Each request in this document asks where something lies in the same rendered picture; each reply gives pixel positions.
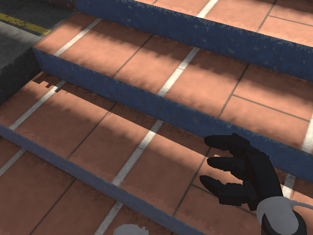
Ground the left robot thigh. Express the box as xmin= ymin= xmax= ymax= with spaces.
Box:
xmin=113 ymin=224 xmax=149 ymax=235

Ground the right robot hand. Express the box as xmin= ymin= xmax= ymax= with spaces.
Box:
xmin=200 ymin=132 xmax=284 ymax=212

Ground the robot right forearm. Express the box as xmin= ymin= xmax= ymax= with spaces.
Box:
xmin=256 ymin=196 xmax=307 ymax=235

